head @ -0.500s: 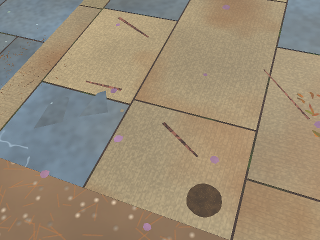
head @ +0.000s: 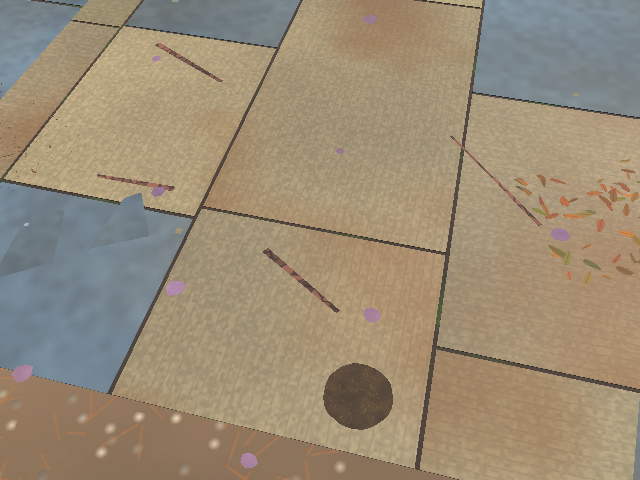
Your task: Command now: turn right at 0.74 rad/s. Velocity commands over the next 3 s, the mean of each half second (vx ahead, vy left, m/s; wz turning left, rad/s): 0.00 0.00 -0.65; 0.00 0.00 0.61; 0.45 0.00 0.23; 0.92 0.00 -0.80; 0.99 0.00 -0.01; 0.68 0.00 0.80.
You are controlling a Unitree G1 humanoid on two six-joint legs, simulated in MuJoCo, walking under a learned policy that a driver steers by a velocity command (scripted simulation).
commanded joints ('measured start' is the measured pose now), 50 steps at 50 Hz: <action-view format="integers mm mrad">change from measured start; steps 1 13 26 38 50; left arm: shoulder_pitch -51 -72 -67 -154 -237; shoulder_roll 53 172 100 73 109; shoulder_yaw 12 45 -22 -13 -28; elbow -118 -173 -109 -147 -159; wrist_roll -6 -18 34 15 9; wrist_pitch -13 -41 -80 -75 -64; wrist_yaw -11 42 60 82 59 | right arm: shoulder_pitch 15 43 89 215 226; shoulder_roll -171 -168 -139 -341 -283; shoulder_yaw -57 -60 -42 -105 -128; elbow -44 -72 6 -45 -57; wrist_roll -1 -10 22 17 29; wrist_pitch -21 2 28 -21 20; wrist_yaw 13 30 41 54 36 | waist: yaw -50 -37 -8 -62 -91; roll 171 -59 -94 242 112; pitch -101 -128 -86 -108 -132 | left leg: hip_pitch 64 -457 -196 165 140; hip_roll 299 -9 -41 276 41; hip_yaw -128 -273 -246 -813 -714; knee -82 663 294 -113 -64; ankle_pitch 445 -60 -54 725 581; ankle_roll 142 -90 -42 215 186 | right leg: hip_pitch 10 309 206 -131 -196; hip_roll -5 -113 -123 122 91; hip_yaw -29 386 302 3 151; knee -102 -556 -610 20 -2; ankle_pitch -14 580 443 -56 35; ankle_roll -33 -251 -220 -33 38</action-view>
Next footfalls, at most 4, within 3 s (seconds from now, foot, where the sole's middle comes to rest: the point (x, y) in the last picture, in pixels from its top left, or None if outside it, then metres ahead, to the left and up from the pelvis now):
0.10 right None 0.03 -0.11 -0.77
0.74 left None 0.06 0.05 -0.77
1.20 right None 0.16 -0.13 -0.77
1.60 left None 0.34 0.14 -0.77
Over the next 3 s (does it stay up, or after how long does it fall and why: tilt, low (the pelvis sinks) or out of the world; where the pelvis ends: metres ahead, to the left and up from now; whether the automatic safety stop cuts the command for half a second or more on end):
stays up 1.38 -0.26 -0.02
